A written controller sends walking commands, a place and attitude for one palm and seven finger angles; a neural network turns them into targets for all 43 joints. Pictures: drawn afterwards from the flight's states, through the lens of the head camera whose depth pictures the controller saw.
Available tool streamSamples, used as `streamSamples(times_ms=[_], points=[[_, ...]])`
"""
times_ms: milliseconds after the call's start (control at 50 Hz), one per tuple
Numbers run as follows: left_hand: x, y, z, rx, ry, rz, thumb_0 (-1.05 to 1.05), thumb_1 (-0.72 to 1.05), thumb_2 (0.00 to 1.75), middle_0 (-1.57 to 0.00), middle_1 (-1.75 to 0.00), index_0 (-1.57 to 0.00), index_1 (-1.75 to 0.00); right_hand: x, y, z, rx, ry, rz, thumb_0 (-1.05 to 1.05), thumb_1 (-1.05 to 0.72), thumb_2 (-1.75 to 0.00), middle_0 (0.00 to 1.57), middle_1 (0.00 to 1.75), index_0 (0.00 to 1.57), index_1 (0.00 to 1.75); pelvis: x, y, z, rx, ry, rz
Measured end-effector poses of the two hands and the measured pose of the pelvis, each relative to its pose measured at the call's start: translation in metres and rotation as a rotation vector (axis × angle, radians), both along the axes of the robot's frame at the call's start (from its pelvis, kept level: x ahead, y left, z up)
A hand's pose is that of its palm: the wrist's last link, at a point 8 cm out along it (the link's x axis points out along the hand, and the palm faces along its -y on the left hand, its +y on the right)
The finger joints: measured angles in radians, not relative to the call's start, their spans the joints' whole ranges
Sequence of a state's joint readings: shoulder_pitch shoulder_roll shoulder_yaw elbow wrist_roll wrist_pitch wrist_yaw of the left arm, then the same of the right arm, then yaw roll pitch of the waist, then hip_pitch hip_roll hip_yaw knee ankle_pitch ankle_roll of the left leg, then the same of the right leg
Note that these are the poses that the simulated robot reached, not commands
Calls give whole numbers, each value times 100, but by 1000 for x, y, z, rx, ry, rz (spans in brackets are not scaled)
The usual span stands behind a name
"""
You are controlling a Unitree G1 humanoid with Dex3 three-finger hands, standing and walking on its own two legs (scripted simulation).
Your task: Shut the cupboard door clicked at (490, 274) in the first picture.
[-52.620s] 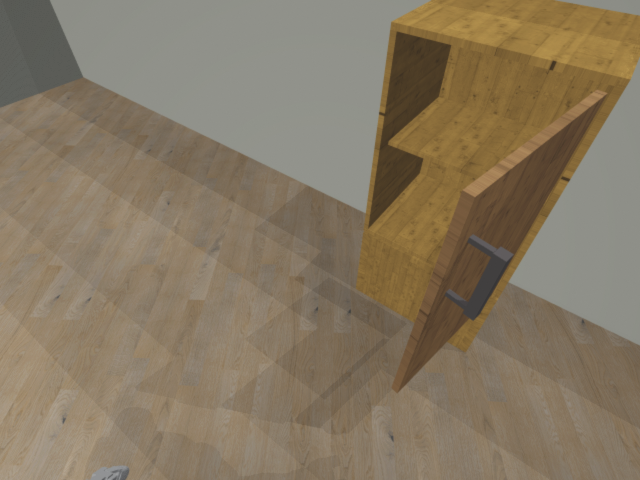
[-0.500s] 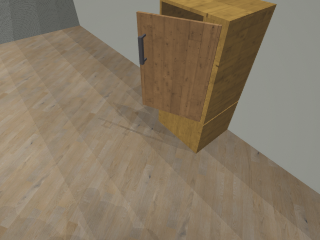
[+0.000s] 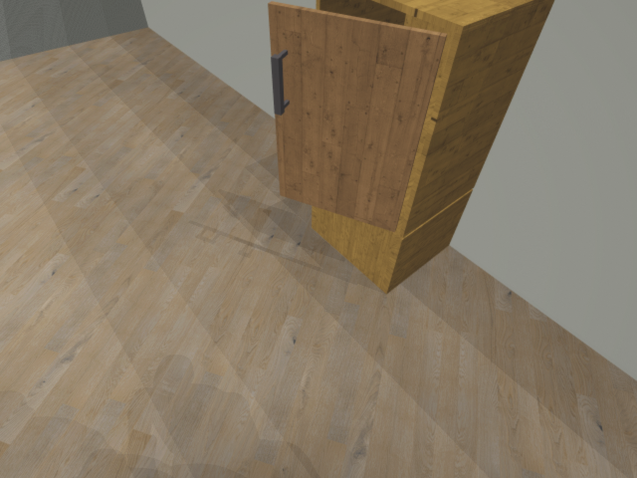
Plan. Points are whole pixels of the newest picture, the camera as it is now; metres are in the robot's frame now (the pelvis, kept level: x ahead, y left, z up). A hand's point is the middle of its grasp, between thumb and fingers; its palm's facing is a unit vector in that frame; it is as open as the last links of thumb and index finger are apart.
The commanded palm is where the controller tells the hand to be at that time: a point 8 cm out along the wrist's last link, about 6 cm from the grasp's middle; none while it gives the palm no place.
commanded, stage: look to check the result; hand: left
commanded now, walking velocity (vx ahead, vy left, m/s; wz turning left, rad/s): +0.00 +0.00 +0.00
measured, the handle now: (281, 82) +1.00 +0.14 +0.00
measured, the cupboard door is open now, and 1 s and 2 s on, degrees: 26 26 26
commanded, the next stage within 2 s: walk to a spot facing it in 0.30 s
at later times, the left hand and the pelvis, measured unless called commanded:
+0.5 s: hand out of the picture +0.02 +0.19 -0.17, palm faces +0.01 -0.97 -0.23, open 7.4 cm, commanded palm none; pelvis +0.01 +0.00 +0.00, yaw +0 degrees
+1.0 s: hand out of the picture +0.04 +0.23 -0.18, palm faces +0.27 -0.93 -0.24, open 7.4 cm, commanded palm none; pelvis +0.00 +0.01 +0.00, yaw +16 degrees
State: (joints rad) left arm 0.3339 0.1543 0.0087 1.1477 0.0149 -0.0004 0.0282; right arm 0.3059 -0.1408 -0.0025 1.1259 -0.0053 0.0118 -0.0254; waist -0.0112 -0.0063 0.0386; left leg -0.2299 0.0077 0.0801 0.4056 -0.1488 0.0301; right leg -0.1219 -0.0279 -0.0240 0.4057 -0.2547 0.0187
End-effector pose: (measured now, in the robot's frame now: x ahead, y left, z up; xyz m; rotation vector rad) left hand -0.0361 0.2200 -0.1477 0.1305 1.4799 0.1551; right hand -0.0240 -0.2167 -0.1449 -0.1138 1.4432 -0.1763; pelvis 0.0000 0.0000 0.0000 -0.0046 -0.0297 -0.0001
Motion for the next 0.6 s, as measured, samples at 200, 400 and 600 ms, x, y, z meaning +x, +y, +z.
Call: streamSamples(times_ms=[200,400,600], points=[[14,11,3,23,-25,-14,0,91,90,-20,-30,-20,-29,25,-10,2,-21,-53,18,0,-90,-90,20,30,20,30,3,2,0,2,-2,-3],[40,18,4,35,-77,-33,0,91,90,-20,-30,-20,-29,46,-25,7,-53,-90,39,0,-90,-90,20,30,20,30,8,0,2,4,-2,-1],[55,21,2,58,-117,4,0,91,90,-20,-30,-20,-29,58,-29,2,-48,-75,77,0,-91,-90,20,30,20,29,8,-3,-4,2,11,48]])
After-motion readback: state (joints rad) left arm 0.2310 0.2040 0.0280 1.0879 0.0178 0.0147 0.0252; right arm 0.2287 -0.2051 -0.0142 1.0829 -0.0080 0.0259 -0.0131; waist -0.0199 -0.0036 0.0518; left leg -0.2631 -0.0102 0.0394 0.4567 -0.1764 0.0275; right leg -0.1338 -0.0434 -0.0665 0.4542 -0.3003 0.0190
